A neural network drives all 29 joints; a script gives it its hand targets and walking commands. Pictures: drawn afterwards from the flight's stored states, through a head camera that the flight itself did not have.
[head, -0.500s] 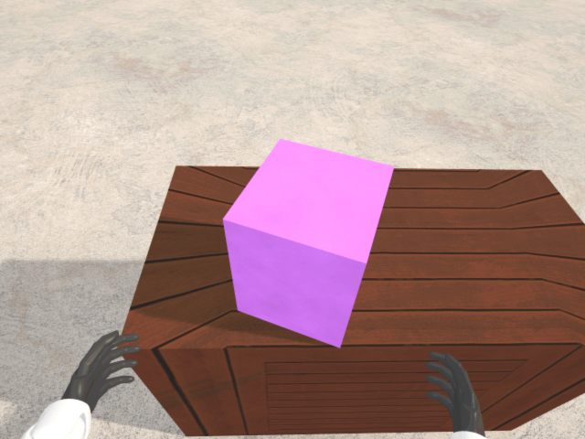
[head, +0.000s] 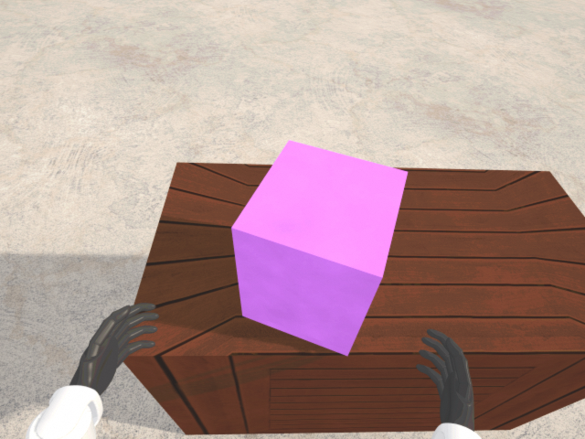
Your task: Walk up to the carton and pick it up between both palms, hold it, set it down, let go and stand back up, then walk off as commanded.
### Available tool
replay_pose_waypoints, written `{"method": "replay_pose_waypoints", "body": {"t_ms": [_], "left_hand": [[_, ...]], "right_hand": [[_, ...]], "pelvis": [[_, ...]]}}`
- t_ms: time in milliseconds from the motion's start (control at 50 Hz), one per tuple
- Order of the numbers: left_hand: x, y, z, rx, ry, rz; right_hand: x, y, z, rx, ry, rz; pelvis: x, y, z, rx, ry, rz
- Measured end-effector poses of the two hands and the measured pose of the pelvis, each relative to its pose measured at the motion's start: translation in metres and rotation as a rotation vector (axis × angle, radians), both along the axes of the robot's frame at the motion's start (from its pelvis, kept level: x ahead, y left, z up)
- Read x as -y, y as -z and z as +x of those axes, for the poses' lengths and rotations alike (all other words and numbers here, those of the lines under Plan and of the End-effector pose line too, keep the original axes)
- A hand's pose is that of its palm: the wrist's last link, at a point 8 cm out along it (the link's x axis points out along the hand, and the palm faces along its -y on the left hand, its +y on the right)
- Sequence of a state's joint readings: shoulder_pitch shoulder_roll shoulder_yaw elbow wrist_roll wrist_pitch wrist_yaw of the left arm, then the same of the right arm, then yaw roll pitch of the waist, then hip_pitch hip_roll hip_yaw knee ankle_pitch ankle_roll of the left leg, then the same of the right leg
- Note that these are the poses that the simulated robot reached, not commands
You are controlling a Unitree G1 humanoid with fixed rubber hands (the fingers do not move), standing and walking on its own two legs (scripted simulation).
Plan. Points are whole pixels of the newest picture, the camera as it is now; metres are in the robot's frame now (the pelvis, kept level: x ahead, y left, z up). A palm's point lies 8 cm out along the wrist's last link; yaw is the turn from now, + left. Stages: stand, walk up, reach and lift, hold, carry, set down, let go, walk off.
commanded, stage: reach and lift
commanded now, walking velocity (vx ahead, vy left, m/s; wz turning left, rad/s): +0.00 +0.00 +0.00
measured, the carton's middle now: (318, 249) +0.42 -0.05 -0.01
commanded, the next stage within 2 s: none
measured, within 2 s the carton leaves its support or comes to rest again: neither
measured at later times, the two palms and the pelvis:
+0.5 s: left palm (119, 337) +0.25 +0.22 +0.03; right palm (445, 369) +0.21 -0.20 +0.02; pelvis +0.01 +0.00 +0.00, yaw +0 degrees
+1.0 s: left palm (155, 262) +0.33 +0.18 +0.08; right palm (454, 317) +0.26 -0.21 +0.06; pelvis +0.01 +0.00 +0.00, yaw +0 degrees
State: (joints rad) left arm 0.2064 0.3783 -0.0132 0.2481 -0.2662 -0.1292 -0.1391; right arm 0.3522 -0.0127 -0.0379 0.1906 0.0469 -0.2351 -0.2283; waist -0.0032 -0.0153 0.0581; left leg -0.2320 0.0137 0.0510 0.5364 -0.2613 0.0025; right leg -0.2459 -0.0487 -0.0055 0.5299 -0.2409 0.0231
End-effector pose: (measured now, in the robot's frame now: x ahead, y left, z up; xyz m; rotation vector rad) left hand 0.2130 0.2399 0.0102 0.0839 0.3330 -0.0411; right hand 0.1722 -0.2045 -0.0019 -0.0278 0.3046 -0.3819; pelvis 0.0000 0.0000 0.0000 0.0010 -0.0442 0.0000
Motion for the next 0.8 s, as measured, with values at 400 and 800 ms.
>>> {"method": "replay_pose_waypoints", "body": {"t_ms": [400,800], "left_hand": [[0.016,-0.011,0.020,-0.013,0.016,-0.055],[0.045,-0.049,0.085,0.010,0.100,-0.054]], "right_hand": [[-0.004,-0.012,0.027,-0.007,0.001,0.031],[-0.003,-0.042,0.068,0.029,-0.004,0.058]], "pelvis": [[-0.003,-0.001,0.007,-0.009,0.000,-0.005],[-0.003,-0.002,0.009,-0.020,0.000,-0.004]]}}
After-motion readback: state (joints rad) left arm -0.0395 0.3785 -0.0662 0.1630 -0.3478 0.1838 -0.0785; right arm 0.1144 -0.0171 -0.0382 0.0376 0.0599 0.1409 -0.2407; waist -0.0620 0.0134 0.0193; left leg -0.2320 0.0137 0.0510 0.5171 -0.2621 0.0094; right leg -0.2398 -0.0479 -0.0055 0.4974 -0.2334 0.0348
